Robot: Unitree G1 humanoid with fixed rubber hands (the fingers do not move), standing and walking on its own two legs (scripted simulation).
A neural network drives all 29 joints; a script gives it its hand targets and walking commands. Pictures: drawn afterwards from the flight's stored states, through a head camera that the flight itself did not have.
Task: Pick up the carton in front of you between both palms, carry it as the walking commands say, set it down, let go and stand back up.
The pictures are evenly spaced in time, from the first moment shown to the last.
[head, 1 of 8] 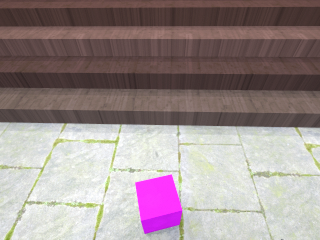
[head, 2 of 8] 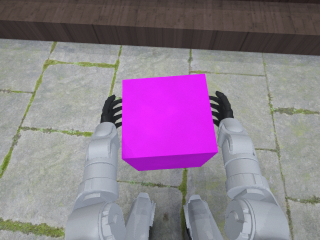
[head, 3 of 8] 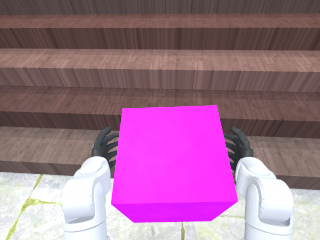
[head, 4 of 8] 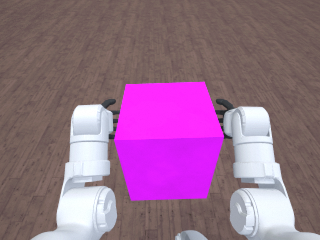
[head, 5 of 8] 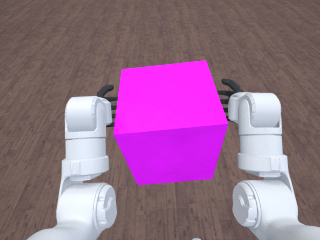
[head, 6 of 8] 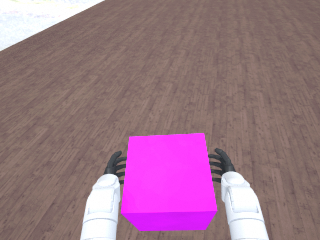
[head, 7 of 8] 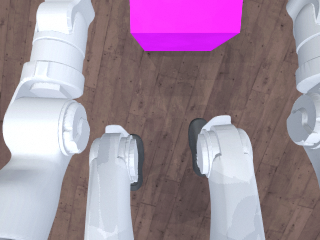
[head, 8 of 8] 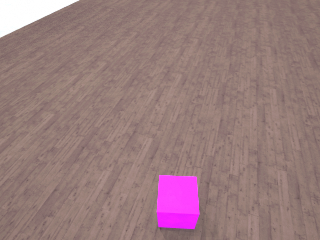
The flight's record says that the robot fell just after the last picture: no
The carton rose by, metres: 1.89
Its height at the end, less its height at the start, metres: +1.17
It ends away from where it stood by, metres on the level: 4.52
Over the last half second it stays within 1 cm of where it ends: yes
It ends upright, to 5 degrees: yes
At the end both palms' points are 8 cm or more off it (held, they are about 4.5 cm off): yes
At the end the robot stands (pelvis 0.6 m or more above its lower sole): yes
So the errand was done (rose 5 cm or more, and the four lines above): yes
